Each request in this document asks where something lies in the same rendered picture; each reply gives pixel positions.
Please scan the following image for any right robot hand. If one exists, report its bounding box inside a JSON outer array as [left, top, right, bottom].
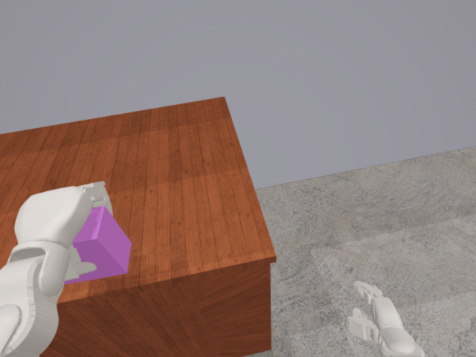
[[348, 281, 405, 346]]

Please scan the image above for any sponge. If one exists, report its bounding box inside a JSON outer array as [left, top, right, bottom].
[[64, 206, 132, 285]]

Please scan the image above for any table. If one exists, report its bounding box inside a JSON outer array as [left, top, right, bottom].
[[0, 97, 277, 357]]

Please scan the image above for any robot left forearm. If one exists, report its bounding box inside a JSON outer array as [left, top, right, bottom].
[[0, 240, 71, 357]]

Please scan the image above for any left robot hand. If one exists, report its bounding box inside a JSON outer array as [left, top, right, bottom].
[[14, 181, 113, 281]]

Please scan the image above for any robot right forearm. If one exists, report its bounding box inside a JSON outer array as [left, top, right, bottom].
[[378, 327, 425, 357]]

